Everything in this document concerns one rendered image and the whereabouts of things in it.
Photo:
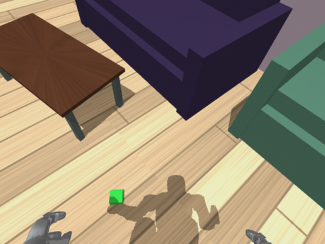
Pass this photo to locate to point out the small box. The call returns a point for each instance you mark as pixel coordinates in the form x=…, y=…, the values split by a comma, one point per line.
x=116, y=197

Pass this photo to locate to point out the left robot hand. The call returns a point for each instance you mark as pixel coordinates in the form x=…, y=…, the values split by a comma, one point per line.
x=40, y=229

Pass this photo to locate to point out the sofa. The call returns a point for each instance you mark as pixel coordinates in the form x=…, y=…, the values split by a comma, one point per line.
x=190, y=51

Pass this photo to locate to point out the coffee table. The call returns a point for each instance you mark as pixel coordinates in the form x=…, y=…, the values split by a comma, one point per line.
x=58, y=69

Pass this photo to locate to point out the armchair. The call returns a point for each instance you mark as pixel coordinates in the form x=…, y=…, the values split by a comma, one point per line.
x=283, y=119

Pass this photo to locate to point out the right robot hand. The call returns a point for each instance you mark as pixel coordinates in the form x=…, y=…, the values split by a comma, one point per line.
x=257, y=238

